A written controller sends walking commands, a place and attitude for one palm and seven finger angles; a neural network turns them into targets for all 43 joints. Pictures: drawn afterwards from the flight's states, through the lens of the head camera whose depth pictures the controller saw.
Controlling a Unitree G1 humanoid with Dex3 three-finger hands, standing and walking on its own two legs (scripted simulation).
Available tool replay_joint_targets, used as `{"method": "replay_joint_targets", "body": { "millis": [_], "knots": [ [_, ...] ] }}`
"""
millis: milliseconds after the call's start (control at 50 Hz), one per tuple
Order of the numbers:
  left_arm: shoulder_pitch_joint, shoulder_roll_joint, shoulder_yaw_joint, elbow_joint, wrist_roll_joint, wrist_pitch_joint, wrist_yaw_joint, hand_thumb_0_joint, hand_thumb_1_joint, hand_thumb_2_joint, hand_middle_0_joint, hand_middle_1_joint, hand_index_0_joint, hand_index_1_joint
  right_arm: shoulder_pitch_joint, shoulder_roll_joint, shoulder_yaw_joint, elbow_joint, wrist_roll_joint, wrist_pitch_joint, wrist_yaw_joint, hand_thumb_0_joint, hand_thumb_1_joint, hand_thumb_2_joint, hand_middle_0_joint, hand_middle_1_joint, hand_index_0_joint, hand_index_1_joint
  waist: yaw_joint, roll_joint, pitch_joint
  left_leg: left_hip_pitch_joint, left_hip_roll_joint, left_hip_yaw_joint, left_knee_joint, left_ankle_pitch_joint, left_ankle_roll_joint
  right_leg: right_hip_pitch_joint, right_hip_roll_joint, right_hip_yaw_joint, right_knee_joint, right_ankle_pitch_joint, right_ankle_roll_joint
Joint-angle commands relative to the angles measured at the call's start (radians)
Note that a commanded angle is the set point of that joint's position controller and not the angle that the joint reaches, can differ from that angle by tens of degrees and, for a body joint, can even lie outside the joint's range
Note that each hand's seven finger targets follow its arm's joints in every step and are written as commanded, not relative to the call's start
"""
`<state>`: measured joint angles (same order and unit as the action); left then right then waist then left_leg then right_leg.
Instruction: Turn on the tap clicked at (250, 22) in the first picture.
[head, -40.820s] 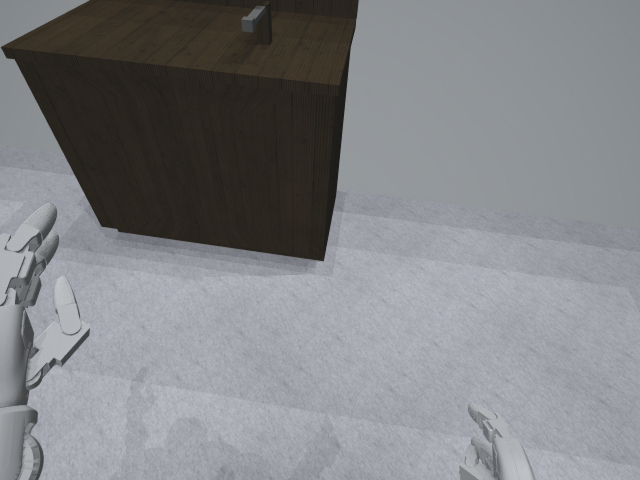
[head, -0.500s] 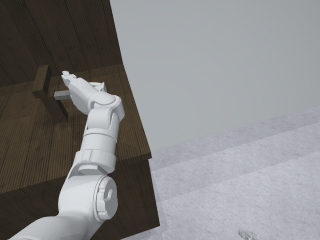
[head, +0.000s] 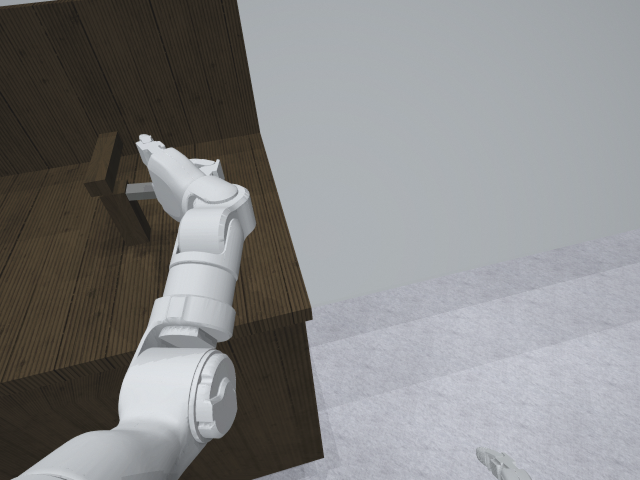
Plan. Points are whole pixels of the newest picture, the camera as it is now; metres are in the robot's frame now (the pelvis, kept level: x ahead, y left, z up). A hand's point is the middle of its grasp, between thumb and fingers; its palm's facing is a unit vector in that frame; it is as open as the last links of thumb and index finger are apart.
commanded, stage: lift the hand up off the lever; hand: left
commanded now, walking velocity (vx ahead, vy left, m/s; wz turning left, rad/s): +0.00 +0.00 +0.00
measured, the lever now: (212, 185) +0.51 +0.20 +0.13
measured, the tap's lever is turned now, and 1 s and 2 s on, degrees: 79 79 79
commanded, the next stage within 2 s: draw the hand back beside the body in 0.12 s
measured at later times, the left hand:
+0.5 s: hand (215, 209) +0.37 +0.15 +0.19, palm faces +0.30 -0.95 -0.04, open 7.8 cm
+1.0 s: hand (125, 287) +0.27 +0.22 +0.17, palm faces +0.21 -0.95 -0.23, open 7.6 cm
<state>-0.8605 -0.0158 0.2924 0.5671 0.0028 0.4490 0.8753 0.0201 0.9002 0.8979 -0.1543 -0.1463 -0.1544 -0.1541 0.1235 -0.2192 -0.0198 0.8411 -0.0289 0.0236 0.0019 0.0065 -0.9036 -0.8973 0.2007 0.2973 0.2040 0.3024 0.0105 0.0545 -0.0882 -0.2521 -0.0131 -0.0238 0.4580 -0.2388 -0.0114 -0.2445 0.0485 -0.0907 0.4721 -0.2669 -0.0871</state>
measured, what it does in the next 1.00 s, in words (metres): stands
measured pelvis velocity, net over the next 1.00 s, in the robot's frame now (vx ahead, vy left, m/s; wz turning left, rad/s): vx -0.02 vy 0.04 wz -0.06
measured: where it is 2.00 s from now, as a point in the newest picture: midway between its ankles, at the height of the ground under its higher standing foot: outside the picture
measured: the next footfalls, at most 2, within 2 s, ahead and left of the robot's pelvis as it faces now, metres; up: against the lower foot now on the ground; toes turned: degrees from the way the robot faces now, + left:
none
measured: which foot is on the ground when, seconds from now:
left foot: down 0.00-1.00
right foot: down 0.00-1.00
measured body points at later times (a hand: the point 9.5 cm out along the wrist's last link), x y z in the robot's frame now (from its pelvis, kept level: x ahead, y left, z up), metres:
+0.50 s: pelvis +0.00 +0.00 +0.01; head -0.04 -0.02 +0.45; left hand +0.35 +0.20 +0.19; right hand +0.14 -0.25 -0.10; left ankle +0.00 +0.13 -0.74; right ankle -0.01 -0.05 -0.74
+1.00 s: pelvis -0.02 +0.04 +0.01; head -0.05 +0.01 +0.46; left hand +0.25 +0.27 +0.19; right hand +0.15 -0.18 -0.08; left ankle +0.00 +0.13 -0.74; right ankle -0.01 -0.05 -0.74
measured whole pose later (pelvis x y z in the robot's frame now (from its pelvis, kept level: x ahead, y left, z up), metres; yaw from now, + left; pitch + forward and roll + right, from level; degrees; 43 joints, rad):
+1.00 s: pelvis -0.02 +0.04 +0.01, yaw -3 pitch -7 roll +0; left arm 0.07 0.30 0.14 -0.12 -0.10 -0.05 0.10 0.02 0.89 0.90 -0.19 -0.24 -0.19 -0.25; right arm 0.14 -0.19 0.03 0.66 0.00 0.03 -0.03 0.01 -0.90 -0.90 0.20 0.30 0.21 0.30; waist 0.02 0.07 0.05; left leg -0.03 -0.02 0.04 0.31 -0.17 0.03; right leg -0.01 0.05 -0.02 0.28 -0.14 -0.05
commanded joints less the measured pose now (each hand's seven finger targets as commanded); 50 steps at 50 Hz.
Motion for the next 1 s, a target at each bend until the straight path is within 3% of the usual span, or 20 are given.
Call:
{"method": "replay_joint_targets", "body": {
  "millis": [0,200,220,260,320,360,400,420,440,480,520,580,640,700,740,780,840,860,900,980],
  "knots": [
    [-0.478,0.187,-0.011,-0.176,0.048,-0.052,0.008,0.000,0.900,0.900,-0.150,-0.150,-0.150,-0.150,-0.110,-0.100,-0.026,-0.131,0.007,-0.029,-0.002,0.000,-0.900,-0.900,0.200,0.300,0.200,0.300,0.013,-0.134,-0.263,0.032,-0.004,0.039,-0.018,0.225,0.019,0.149,-0.076,0.071,-0.081,0.302,0.083],
    [-0.444,0.134,-0.075,-0.319,0.053,-0.069,-0.003,0.000,0.900,0.900,-0.150,-0.150,-0.150,-0.150,-0.104,-0.094,-0.037,-0.143,0.000,-0.042,0.006,0.000,-0.900,-0.900,0.200,0.300,0.200,0.300,0.009,-0.088,-0.312,0.088,0.003,0.038,0.001,0.314,0.012,0.172,-0.066,0.058,-0.048,0.394,0.074],
    [-0.359,0.108,-0.243,-0.412,0.087,-0.064,-0.177,0.000,0.900,0.900,-0.151,-0.153,-0.151,-0.153,-0.072,-0.136,-0.043,-0.156,-0.003,0.002,-0.019,0.000,-0.900,-0.900,0.200,0.300,0.200,0.300,-0.051,-0.164,-0.272,0.127,-0.005,0.044,-0.009,0.329,0.038,0.198,-0.060,0.081,-0.032,0.490,0.071],
    [-0.285,0.227,-0.145,-0.471,0.047,-0.071,-0.303,0.000,0.900,0.900,-0.153,-0.159,-0.153,-0.159,-0.060,-0.133,-0.044,-0.196,0.020,0.022,-0.061,0.000,-0.900,-0.900,0.200,0.300,0.200,0.300,-0.014,-0.156,-0.296,0.156,-0.008,0.049,-0.036,0.353,0.055,0.271,-0.064,0.094,-0.050,0.582,0.082],
    [-0.091,0.268,-0.130,-0.552,-0.024,-0.094,-0.480,0.000,0.900,0.900,-0.156,-0.168,-0.156,-0.168,-0.078,-0.114,-0.021,-0.235,0.043,0.050,-0.094,0.000,-0.900,-0.900,0.200,0.300,0.200,0.300,0.015,-0.181,-0.272,0.184,-0.005,0.043,-0.071,0.341,0.059,0.332,-0.067,0.113,-0.078,0.639,0.094],
    [0.081,0.307,-0.042,-0.548,-0.089,-0.072,-0.517,0.000,0.900,0.900,-0.158,-0.174,-0.158,-0.174,-0.118,-0.104,-0.002,-0.262,0.061,0.065,-0.103,0.000,-0.900,-0.900,0.200,0.300,0.200,0.300,0.068,-0.156,-0.219,0.164,-0.003,0.042,-0.104,0.294,0.053,0.352,-0.064,0.112,-0.110,0.552,0.091],
    [0.128,0.301,-0.021,-0.639,-0.116,-0.043,-0.494,0.000,0.900,0.900,-0.160,-0.180,-0.160,-0.180,-0.168,-0.086,0.014,-0.284,0.077,0.065,-0.100,0.000,-0.900,-0.900,0.200,0.300,0.200,0.300,0.088,-0.135,-0.159,0.157,0.001,0.045,-0.122,0.254,0.049,0.328,-0.065,0.121,-0.147,0.442,0.090],
    [0.239,0.500,-0.024,-0.612,-0.106,-0.155,-0.594,0.000,0.900,0.900,-0.161,-0.183,-0.161,-0.183,-0.126,-0.122,0.001,-0.268,0.043,0.063,-0.068,0.000,-0.900,-0.900,0.200,0.300,0.200,0.300,0.012,-0.145,-0.026,0.119,0.023,0.047,-0.124,0.197,0.050,0.258,-0.082,0.140,-0.149,0.481,0.128],
    [0.303,0.540,0.034,-0.609,-0.112,-0.220,-0.637,0.000,0.900,0.900,-0.162,-0.186,-0.162,-0.186,-0.135,-0.117,-0.003,-0.289,0.047,0.059,-0.055,0.000,-0.900,-0.900,0.200,0.300,0.200,0.300,0.048,-0.146,-0.044,0.085,0.014,0.049,-0.120,0.179,0.052,0.282,-0.083,0.149,-0.143,0.452,0.126],
    [0.279,0.560,0.010,-0.751,-0.111,-0.316,-0.677,0.000,0.900,0.900,-0.164,-0.192,-0.164,-0.192,-0.166,-0.102,-0.002,-0.313,0.050,0.039,-0.046,0.000,-0.900,-0.900,0.200,0.300,0.200,0.300,0.046,-0.038,-0.074,0.108,0.006,0.046,-0.120,0.166,0.052,0.293,-0.088,0.162,-0.152,0.395,0.108],
    [0.266,0.548,-0.025,-0.888,-0.107,-0.411,-0.698,0.000,0.900,0.900,-0.166,-0.198,-0.166,-0.198,-0.164,-0.097,-0.005,-0.335,0.047,0.000,-0.042,0.000,-0.900,-0.900,0.200,0.300,0.200,0.300,0.034,0.028,-0.124,0.171,0.002,0.046,-0.117,0.177,0.053,0.279,-0.074,0.154,-0.166,0.351,0.093],
    [0.275,0.483,-0.120,-0.931,-0.102,-0.487,-0.716,0.000,0.900,0.900,-0.169,-0.207,-0.169,-0.207,-0.155,-0.103,-0.007,-0.335,0.044,-0.042,-0.044,0.000,-0.900,-0.900,0.200,0.300,0.200,0.300,0.002,0.071,-0.070,0.246,0.002,0.050,-0.125,0.154,0.052,0.179,-0.042,0.140,-0.212,0.223,0.077],
    [0.279,0.418,-0.201,-0.843,-0.096,-0.526,-0.720,0.000,0.900,0.900,-0.172,-0.216,-0.172,-0.216,-0.134,-0.115,-0.012,-0.313,0.044,-0.073,-0.053,0.000,-0.900,-0.900,0.200,0.300,0.200,0.300,-0.023,-0.045,-0.005,0.265,0.000,0.040,-0.141,0.070,0.061,0.103,-0.027,0.131,-0.263,0.079,0.078],
    [0.342,0.392,-0.226,-0.779,-0.093,-0.544,-0.729,0.000,0.900,0.900,-0.175,-0.225,-0.175,-0.225,-0.139,-0.119,-0.014,-0.299,0.048,-0.074,-0.057,0.000,-0.900,-0.900,0.200,0.300,0.200,0.300,-0.019,-0.110,0.038,0.247,-0.009,0.035,-0.165,0.002,0.066,0.088,-0.032,0.124,-0.294,-0.018,0.079],
    [0.412,0.435,-0.174,-0.764,-0.092,-0.551,-0.729,0.000,0.900,0.900,-0.177,-0.231,-0.177,-0.231,-0.144,-0.121,-0.013,-0.293,0.045,-0.064,-0.054,0.000,-0.900,-0.900,0.200,0.300,0.200,0.300,0.002,-0.124,0.016,0.228,-0.013,0.029,-0.175,0.013,0.064,0.130,-0.037,0.119,-0.291,-0.003,0.076],
    [0.495,0.452,-0.143,-0.791,-0.090,-0.559,-0.733,0.000,0.900,0.900,-0.179,-0.237,-0.179,-0.237,-0.147,-0.111,-0.005,-0.297,0.044,-0.051,-0.047,0.000,-0.900,-0.900,0.200,0.300,0.200,0.300,0.021,-0.022,-0.022,0.233,-0.010,0.023,-0.196,0.028,0.052,0.187,-0.038,0.110,-0.272,0.029,0.064],
    [0.604,0.521,-0.043,-0.848,-0.099,-0.571,-0.741,0.000,0.900,0.900,-0.182,-0.246,-0.182,-0.246,-0.150,-0.103,0.001,-0.313,0.036,-0.037,-0.044,0.000,-0.900,-0.900,0.200,0.300,0.200,0.300,0.047,-0.035,-0.057,0.228,-0.004,0.017,-0.193,0.110,0.047,0.258,-0.032,0.105,-0.256,0.127,0.057],
    [0.640,0.555,-0.003,-0.849,-0.099,-0.570,-0.742,0.000,0.900,0.900,-0.183,-0.249,-0.183,-0.249,-0.148,-0.106,0.000,-0.309,0.034,-0.030,-0.042,0.000,-0.900,-0.900,0.200,0.300,0.200,0.300,0.053,0.011,-0.043,0.223,-0.001,0.016,-0.196,0.119,0.041,0.262,-0.031,0.106,-0.257,0.137,0.054],
    [0.669,0.538,-0.002,-0.926,-0.104,-0.580,-0.752,0.000,0.900,0.900,-0.185,-0.255,-0.185,-0.255,-0.145,-0.095,0.004,-0.331,0.032,-0.028,-0.040,0.000,-0.900,-0.900,0.200,0.300,0.200,0.300,0.049,-0.010,-0.042,0.225,0.007,0.012,-0.194,0.154,0.037,0.270,-0.024,0.103,-0.245,0.181,0.052],
    [0.745,0.508,-0.020,-1.004,-0.098,-0.589,-0.761,0.000,0.900,0.900,-0.189,-0.267,-0.189,-0.267,-0.134,-0.096,0.003,-0.344,0.028,-0.042,-0.035,0.000,-0.900,-0.900,0.200,0.300,0.200,0.300,0.041,0.043,0.009,0.236,0.022,-0.004,-0.200,0.176,0.021,0.231,-0.016,0.096,-0.239,0.180,0.048]
  ]
}}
